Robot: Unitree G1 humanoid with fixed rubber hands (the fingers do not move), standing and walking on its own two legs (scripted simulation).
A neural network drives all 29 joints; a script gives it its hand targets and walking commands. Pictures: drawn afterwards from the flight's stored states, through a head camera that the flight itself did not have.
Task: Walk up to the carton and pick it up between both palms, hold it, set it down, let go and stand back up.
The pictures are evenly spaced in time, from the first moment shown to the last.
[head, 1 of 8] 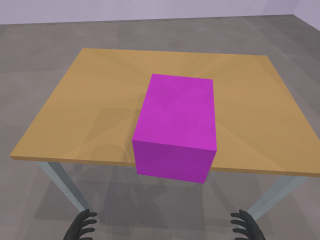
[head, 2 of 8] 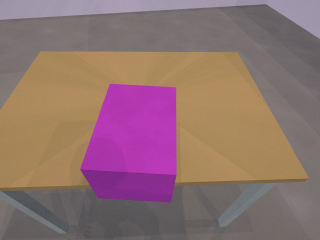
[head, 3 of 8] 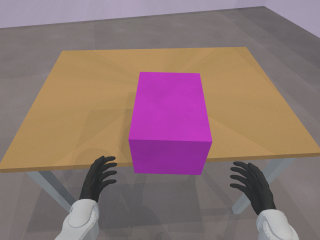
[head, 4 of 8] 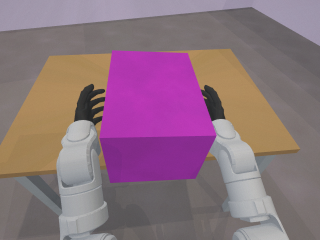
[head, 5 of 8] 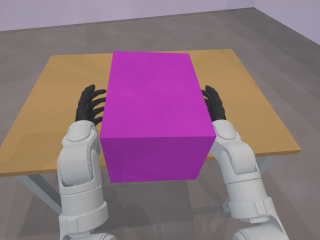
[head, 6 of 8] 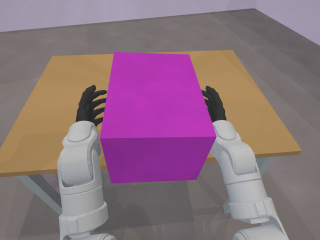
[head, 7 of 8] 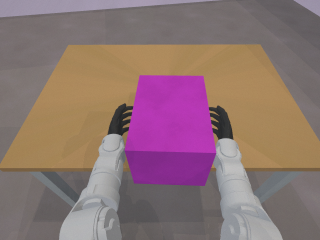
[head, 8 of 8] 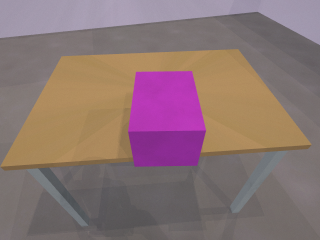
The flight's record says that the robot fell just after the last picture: no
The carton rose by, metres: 0.14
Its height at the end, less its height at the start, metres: +0.00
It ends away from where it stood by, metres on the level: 0.01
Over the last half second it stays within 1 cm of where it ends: yes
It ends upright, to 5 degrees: yes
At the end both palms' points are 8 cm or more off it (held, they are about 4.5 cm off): yes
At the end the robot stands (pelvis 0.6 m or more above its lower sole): yes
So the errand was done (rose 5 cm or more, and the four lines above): yes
